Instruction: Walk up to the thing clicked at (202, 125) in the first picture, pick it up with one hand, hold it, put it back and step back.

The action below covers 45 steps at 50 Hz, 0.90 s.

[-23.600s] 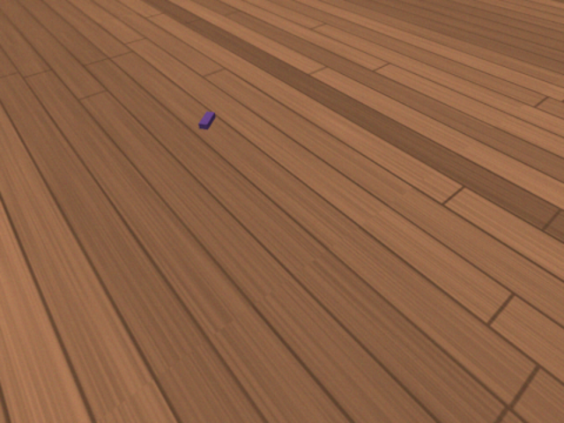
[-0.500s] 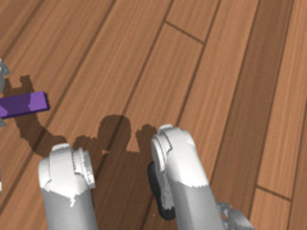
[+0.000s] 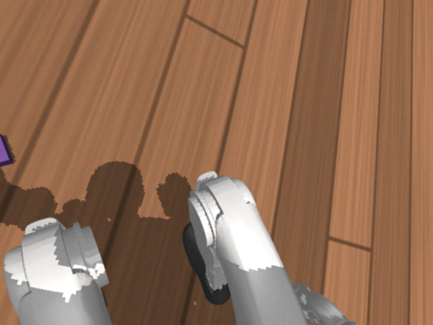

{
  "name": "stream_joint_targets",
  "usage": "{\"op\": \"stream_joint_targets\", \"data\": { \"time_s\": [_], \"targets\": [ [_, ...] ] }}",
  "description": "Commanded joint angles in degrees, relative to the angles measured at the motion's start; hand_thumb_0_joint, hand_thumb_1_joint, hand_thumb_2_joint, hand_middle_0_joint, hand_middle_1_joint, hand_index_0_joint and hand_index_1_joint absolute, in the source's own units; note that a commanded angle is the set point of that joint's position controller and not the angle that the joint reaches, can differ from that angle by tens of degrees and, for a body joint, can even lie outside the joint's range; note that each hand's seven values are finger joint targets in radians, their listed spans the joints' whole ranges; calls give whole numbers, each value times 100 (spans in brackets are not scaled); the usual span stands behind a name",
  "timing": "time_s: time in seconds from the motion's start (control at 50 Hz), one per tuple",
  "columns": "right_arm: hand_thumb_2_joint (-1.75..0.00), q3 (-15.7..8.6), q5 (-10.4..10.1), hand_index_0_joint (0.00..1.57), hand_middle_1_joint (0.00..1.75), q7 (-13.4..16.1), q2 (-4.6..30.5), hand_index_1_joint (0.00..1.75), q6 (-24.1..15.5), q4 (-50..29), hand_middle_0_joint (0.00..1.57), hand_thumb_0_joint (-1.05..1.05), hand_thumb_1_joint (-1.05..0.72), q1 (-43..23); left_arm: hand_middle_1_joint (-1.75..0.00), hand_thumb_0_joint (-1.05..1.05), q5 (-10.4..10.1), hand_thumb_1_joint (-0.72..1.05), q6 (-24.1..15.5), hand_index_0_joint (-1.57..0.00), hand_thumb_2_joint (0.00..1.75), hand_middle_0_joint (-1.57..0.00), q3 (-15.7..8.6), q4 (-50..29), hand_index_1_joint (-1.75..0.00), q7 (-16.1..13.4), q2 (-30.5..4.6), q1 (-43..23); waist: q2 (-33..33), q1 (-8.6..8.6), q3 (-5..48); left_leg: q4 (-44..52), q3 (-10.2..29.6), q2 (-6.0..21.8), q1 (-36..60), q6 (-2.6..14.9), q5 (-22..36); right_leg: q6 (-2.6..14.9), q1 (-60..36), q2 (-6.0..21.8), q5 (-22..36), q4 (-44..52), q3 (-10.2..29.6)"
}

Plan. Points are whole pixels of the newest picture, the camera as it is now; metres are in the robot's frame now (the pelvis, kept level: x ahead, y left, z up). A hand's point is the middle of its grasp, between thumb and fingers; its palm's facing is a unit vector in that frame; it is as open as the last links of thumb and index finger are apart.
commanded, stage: rest palm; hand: left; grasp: from above
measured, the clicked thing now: out of the picture +0.45 +0.32 -0.28
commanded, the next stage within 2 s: close in 0.84 s
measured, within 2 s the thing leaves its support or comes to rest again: neither
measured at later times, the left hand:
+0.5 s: hand out of the picture +0.43 +0.32 -0.25, palm faces -0.43 -0.16 -0.89, open 14.4 cm
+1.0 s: hand out of the picture +0.43 +0.31 -0.26, palm faces -0.44 -0.15 -0.88, open 14.1 cm
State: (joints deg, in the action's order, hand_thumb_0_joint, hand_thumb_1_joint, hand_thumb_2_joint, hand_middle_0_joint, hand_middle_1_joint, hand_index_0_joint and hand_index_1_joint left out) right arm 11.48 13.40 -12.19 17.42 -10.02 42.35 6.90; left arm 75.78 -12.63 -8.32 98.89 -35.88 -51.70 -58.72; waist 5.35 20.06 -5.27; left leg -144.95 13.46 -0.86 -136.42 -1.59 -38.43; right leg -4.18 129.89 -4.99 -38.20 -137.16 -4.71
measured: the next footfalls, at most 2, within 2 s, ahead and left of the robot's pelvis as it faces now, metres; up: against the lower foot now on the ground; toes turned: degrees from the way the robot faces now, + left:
none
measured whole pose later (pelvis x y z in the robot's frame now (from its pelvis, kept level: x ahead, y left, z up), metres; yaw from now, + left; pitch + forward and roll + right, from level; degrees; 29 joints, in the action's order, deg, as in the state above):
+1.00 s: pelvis +0.00 +0.01 +0.00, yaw -3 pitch +26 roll -15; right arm 16.7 16.4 -17.1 19.7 -16.4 41.1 4.0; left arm 73.1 -13.1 -7.0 102.1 -39.7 -56.4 -57.4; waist 8.3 21.0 -10.1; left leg -147.7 17.0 -0.2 -134.2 -1.1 -40.9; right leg -4.7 126.6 -5.7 -38.6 -136.6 -7.8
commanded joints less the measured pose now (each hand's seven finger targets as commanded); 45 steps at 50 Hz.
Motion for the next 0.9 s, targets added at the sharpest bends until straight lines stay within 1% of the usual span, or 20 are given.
{"op": "stream_joint_targets", "data": {
  "time_s": [0.0, 0.06, 0.1, 0.12, 0.14, 0.18, 0.2, 0.24, 0.28, 0.32, 0.34, 0.5, 0.52, 0.54, 0.56, 0.58, 0.7, 0.76, 0.82, 0.88],
  "targets": [
    [-90, -441, 98, 20, 30, 9, 1824, 30, -121, -61, 20, 0, -89, 971, -98, 0, -149, -55, 22, -5, 101, -6, -98, -460, -99, -187, -1425, -1394, -2596, 142, 3687, 1389, -742, 154, 3101, 224, 830, 519, -1770, -42, 1249, 1098, -933],
    [-90, -358, 124, 20, 30, -24, 1832, 30, -138, -38, 20, 0, -89, 979, -96, 0, -234, -57, 19, -4, 102, -6, -219, -453, -98, -158, -1638, -1160, -2600, 67, 3707, 1346, -691, 180, 3054, 213, 1032, 526, -1959, -76, 1436, 1101, -958],
    [-90, -333, 187, 20, 30, -80, 1882, 30, -167, -83, 20, 0, -89, 1049, -96, 0, -252, -56, 3, -5, 101, -6, -147, -518, -98, -120, -1527, -1119, -2707, 140, 3695, 1351, -665, 185, 3192, 190, 1268, 520, -2077, -75, 1641, 1033, -992],
    [-90, -269, 184, 20, 30, -86, 1840, 30, -150, -31, 20, 0, -89, 1014, -96, 0, -261, -58, -29, -4, 102, -6, -289, -527, -98, -148, -1745, -993, -2707, 74, 3712, 1376, -616, 213, 3176, 175, 1332, 532, -2137, -98, 1668, 1030, -1030],
    [-90, -271, 188, 20, 30, -95, 1869, 30, -134, -58, 20, 0, -89, 1020, -96, 0, -247, -56, -60, -5, 101, -6, -317, -525, -98, -142, -1755, -958, -2704, 80, 3690, 1353, -615, 199, 3145, 176, 1334, 541, -2106, -96, 1666, 1015, -1031],
    [-90, -265, 213, 20, 30, -108, 1903, 30, -125, -89, 20, 0, -89, 1004, -96, 0, -286, -57, -115, -4, 102, -6, -291, -536, -98, -124, -1675, -950, -2669, 114, 3568, 1332, -584, 214, 3093, 166, 1290, 548, -2090, -97, 1623, 1029, -1058],
    [-90, -269, 244, 20, 30, -142, 1884, 30, -152, -105, 20, 0, -89, 1019, -96, 0, -253, -57, -150, -4, 102, -6, -148, -620, -98, -96, -1605, -1144, -2733, 222, 3471, 1255, -609, 217, 3064, 188, 1175, 529, -2061, -95, 1578, 1029, -1035],
    [-90, -235, 254, 20, 30, -165, 1907, 30, -170, -71, 20, 0, -89, 1045, -94, 0, -236, -59, -186, -4, 104, -7, -135, -699, -97, -114, -1685, -1141, -2643, 245, 3531, 1206, -594, 232, 3086, 215, 1174, 480, -2183, -112, 1647, 1070, -1023],
    [-90, -263, 252, 20, 30, -169, 1968, 30, -188, -18, 20, 0, -89, 1087, -93, 0, -249, -59, -256, -4, 105, -7, -272, -809, -97, -194, -1758, -1080, -2822, 195, 3603, 1314, -539, 249, 3285, 153, 1337, 507, -2216, -110, 1721, 1033, -1086],
    [-90, -188, 264, 20, 30, -191, 1878, 30, -213, -19, 20, 0, -89, 960, -94, 0, -235, -59, -316, -4, 104, -6, -160, -684, -97, -239, -1641, -1085, -2793, 215, 3470, 1286, -499, 269, 3227, 147, 1213, 512, -2086, -123, 1603, 1020, -1130],
    [-90, -185, 305, 20, 30, -210, 1916, 30, -210, -27, 20, 0, -89, 975, -95, 0, -165, -58, -337, -4, 102, -6, -92, -634, -97, -251, -1555, -1146, -2795, 326, 3383, 1259, -494, 259, 3232, 140, 1167, 518, -2005, -115, 1563, 996, -1171],
    [-90, -188, 347, 20, 30, -307, 2031, 30, -318, -29, 20, 0, -89, 792, -96, 0, -9, -56, -325, -5, 102, -7, 17, -365, -98, -549, -1575, -1163, -2828, 315, 3160, 1337, -459, 271, 3188, 136, 920, 504, -1923, -151, 1402, 1029, -1185],
    [-90, -220, 347, 20, 30, -317, 2036, 30, -347, -53, 20, 0, -89, 667, -96, 0, -59, -55, -298, -5, 100, -7, 225, -391, -98, -568, -1309, -1227, -2717, 324, 3136, 1334, -442, 277, 3093, 137, 870, 492, -1869, -156, 1352, 1071, -1182],
    [-90, -191, 343, 20, 30, -317, 2047, 30, -364, -21, 20, 0, -89, 644, -97, 0, -68, -55, -278, -5, 101, -7, 187, -311, -98, -612, -1387, -1237, -2742, 340, 3094, 1371, -416, 286, 3101, 132, 847, 498, -1851, -155, 1336, 1057, -1204],
    [-90, -192, 329, 20, 30, -336, 2062, 30, -400, -36, 20, 0, -89, 629, -97, 0, -56, -55, -241, -5, 100, -7, 286, -268, -98, -608, -1353, -1246, -2779, 363, 3012, 1370, -415, 280, 3092, 127, 786, 499, -1812, -146, 1295, 1050, -1188],
    [-90, -192, 329, 20, 30, -352, 2098, 30, -420, -65, 20, 0, -89, 681, -97, 0, -61, -55, -209, -5, 100, -6, 158, -271, -98, -625, -1473, -1191, -2731, 356, 3113, 1344, -388, 296, 3197, 132, 926, 482, -1841, -148, 1411, 1030, -1207],
    [-90, -160, 276, 20, 30, -399, 2163, 30, -562, -96, 20, 0, -90, 592, -98, 0, -166, -55, -71, -6, 99, -7, 96, -158, -99, -713, -1591, -1257, -2678, 346, 3017, 1383, -359, 308, 3110, 130, 781, 480, -1880, -141, 1295, 1059, -1169],
    [-90, -88, 268, 20, 30, -409, 2123, 30, -593, -161, 20, 0, -90, 533, -98, 0, -216, -54, -18, -6, 98, -7, 158, -152, -99, -670, -1589, -1212, -2567, 374, 3004, 1310, -399, 304, 2969, 163, 680, 465, -1985, -143, 1250, 1101, -1133],
    [-90, -77, 276, 20, 30, -417, 2152, 30, -635, -108, 20, 0, -90, 594, -99, 0, -287, -54, -15, -6, 98, -7, 69, -114, -99, -631, -1668, -1234, -2751, 364, 2994, 1395, -315, 326, 3114, 120, 776, 481, -1887, -131, 1274, 1012, -1193],
    [-90, -26, 266, 20, 30, -399, 2157, 30, -642, -143, 20, 0, -90, 486, -98, 0, -317, -53, -33, -7, 98, -8, 159, -173, -99, -602, -1672, -1198, -2674, 390, 2990, 1371, -321, 332, 3055, 123, 682, 469, -2048, -139, 1272, 1076, -1159]
  ]
}}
